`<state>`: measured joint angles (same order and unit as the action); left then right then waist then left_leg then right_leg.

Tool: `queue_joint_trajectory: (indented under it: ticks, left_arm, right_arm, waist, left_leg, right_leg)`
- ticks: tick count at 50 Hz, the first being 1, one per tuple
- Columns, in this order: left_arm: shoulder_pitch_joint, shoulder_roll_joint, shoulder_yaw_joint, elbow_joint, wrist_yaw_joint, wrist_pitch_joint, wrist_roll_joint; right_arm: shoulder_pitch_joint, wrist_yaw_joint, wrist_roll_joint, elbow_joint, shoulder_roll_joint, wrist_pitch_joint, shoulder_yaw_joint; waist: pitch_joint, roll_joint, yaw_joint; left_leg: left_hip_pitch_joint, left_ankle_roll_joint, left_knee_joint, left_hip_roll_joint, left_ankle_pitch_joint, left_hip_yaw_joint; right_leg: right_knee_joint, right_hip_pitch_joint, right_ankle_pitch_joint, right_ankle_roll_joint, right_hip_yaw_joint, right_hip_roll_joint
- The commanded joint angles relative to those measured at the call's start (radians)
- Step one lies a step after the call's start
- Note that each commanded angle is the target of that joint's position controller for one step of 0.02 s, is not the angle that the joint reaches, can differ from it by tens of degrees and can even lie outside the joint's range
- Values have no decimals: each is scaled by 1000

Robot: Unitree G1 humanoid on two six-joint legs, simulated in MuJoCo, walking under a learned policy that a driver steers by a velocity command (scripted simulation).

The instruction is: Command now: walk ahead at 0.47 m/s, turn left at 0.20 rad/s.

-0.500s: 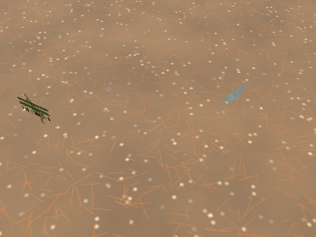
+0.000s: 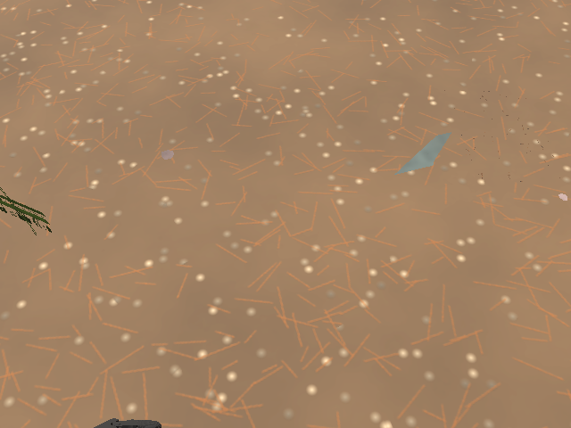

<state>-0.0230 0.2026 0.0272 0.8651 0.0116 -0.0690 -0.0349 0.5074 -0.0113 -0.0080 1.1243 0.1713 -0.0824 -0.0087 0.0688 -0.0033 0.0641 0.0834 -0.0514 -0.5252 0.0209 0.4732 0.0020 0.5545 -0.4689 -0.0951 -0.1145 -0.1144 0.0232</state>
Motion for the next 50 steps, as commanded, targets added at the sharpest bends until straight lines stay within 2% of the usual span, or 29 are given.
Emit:
queue_joint_trajectory:
  ticks: [1,2,3,4,5,7,9,12,14,18,21,22,23,24,25,26,27,28,29,31,33,37,39,40,41,42,43,46,50]
  left_arm:
    - [472,266,82,81,-11,5,-3]
    - [344,202,68,62,-8,6,16]
    - [259,130,50,45,-4,-4,22]
    - [230,97,41,48,-4,-16,17]
    - [241,72,33,64,-10,-24,18]
    - [288,58,27,86,-16,-42,19]
    - [327,74,31,99,-19,-53,23]
    - [382,64,20,121,-24,-56,16]
    - [384,60,10,129,-27,-53,19]
    - [466,87,6,169,-38,-38,21]
    - [457,94,8,181,-49,-23,18]
    - [447,95,9,183,-50,-16,22]
    - [459,101,10,184,-49,-12,29]
    - [523,47,-5,159,-50,-12,44]
    - [640,-18,-17,193,-43,11,81]
    - [574,44,4,202,-45,35,48]
    - [483,33,7,173,-41,40,23]
    - [438,15,6,171,-40,44,8]
    - [435,9,6,175,-40,54,0]
    - [490,-24,-1,208,-42,75,1]
    - [485,-29,-3,216,-52,89,10]
    - [434,-15,-5,219,-60,102,15]
    - [444,-20,-9,232,-58,95,8]
    - [440,-9,-11,228,-57,87,1]
    - [446,12,-11,222,-58,75,-7]
    - [404,38,-8,226,-58,69,15]
    - [377,8,-16,222,-56,57,20]
    - [367,8,-16,221,-58,39,27]
    - [413,-7,-17,236,-58,41,23]
  right_arm:
    - [87,3,17,-63,104,-1,-26]
    - [1,2,1,-84,137,7,-40]
    - [-63,9,-5,-100,120,4,-38]
    - [-82,13,-7,-101,94,10,-39]
    - [-81,20,-22,-103,86,22,-42]
    - [-83,32,-26,-112,62,45,-46]
    - [-142,39,-24,-140,56,60,-50]
    - [-228,40,-25,-174,46,62,-47]
    - [-291,40,-20,-193,24,54,-33]
    - [-367,30,-21,-204,24,46,-17]
    - [-285,15,-29,-173,68,31,-28]
    - [-212,10,-35,-146,83,18,-36]
    - [-144,5,-47,-125,116,1,-45]
    - [-52,-1,-62,-110,210,-6,-67]
    - [-53,-3,-19,-102,180,4,-58]
    - [-104,-1,15,-117,156,19,-52]
    - [-199,-6,13,-131,131,29,-43]
    - [-260,-13,5,-138,89,35,-28]
    - [-297,-21,2,-142,70,38,-21]
    - [-306,-23,-13,-134,67,37,-16]
    - [-288,-19,-18,-121,85,32,-17]
    - [-285,-14,-12,-104,105,50,-23]
    - [-297,-15,0,-102,104,67,-26]
    - [-279,-15,1,-93,95,72,-26]
    - [-260,-15,1,-89,87,76,-28]
    - [-237,-11,13,-89,57,82,-25]
    - [-228,-10,6,-74,55,82,-23]
    - [-195,-10,-6,-48,65,76,-24]
    - [-199,-15,-1,-29,49,69,-16]
  waist:
    - [-370,150,-174]
    - [-190,74,-117]
    - [-81,34,-100]
    - [-28,32,-73]
    - [-9,49,-50]
    - [-15,55,-30]
    - [0,54,-25]
    - [31,51,-23]
    - [31,71,-27]
    - [-12,93,-70]
    - [-48,113,-33]
    - [-76,88,4]
    - [-118,39,35]
    - [-259,-106,28]
    - [-424,-168,-12]
    - [-356,-37,-14]
    - [-204,-67,-30]
    - [-107,-38,-56]
    - [-68,-45,-84]
    - [-86,-53,-111]
    - [-108,-60,-108]
    - [-87,-101,-90]
    - [-46,-75,-102]
    - [-16,-46,-97]
    - [5,-15,-81]
    - [51,116,-40]
    - [44,125,-32]
    - [3,68,-23]
    - [2,24,-46]
  left_leg:
    - [-634,-48,-797,38,19,52]
    - [-684,-58,-816,-40,-80,73]
    - [-666,-60,-763,-76,-159,64]
    - [-630,-60,-719,-101,-193,62]
    - [-591,-54,-688,-117,-204,62]
    - [-576,-45,-667,-120,-222,50]
    - [-647,-39,-639,-129,-275,35]
    - [-687,-20,-507,-102,-358,-2]
    - [-612,-12,-315,-69,-423,-56]
    - [-529,-18,-123,-16,-475,-114]
    - [-436,-59,-49,19,-386,-104]
    - [-357,-74,43,28,-432,-97]
    - [-221,-89,136,-29,-693,-47]
    - [57,-173,1,-280,-1302,150]
    - [174,-356,8,-463,-1515,376]
    - [33,-340,78,-408,-1250,313]
    - [-105,-306,157,-368,-1032,271]
    - [-226,-261,218,-324,-903,220]
    - [-318,-222,254,-281,-827,165]
    - [-382,-182,265,-229,-758,100]
    - [-371,-171,270,-220,-653,96]
    - [-416,-136,315,-204,-212,130]
    - [-484,-87,324,-188,-24,138]
    - [-507,-48,324,-175,27,141]
    - [-503,-19,289,-150,0,129]
    - [-410,-2,267,-82,-122,61]
    - [-281,2,213,-76,-237,45]
    - [-197,-3,195,-96,-319,57]
    - [-250,0,212,-104,-314,60]
  right_leg:
    - [-298,767,-377,-183,828,-469]
    - [-331,604,-463,-146,681,-428]
    - [-378,445,-391,-120,540,-384]
    - [-403,353,-282,-84,426,-337]
    - [-412,291,-183,-62,336,-303]
    - [-420,272,-54,-49,231,-283]
    - [-433,294,20,-40,151,-273]
    - [-383,300,432,-37,29,-237]
    - [-348,278,580,-19,-47,-195]
    - [-277,404,708,-19,-50,-216]
    - [-129,476,796,-26,-24,-240]
    - [-15,481,746,-14,-25,-226]
    - [126,422,576,15,-39,-195]
    - [393,235,72,49,-63,-127]
    - [605,117,-594,74,30,9]
    - [612,111,-562,81,126,-27]
    - [594,66,-525,86,125,-34]
    - [528,80,-461,94,138,-58]
    - [458,132,-408,103,138,-70]
    - [361,228,-361,113,112,-54]
    - [255,249,-357,118,103,-48]
    - [85,293,-253,112,87,-48]
    - [-55,363,-155,99,79,-50]
    - [-133,372,-126,90,123,-84]
    - [-200,354,-158,79,190,-142]
    - [-241,191,-265,63,234,-152]
    - [-295,112,-309,70,251,-161]
    - [-298,135,-222,85,219,-138]
    - [-269,216,-148,71,202,-129]
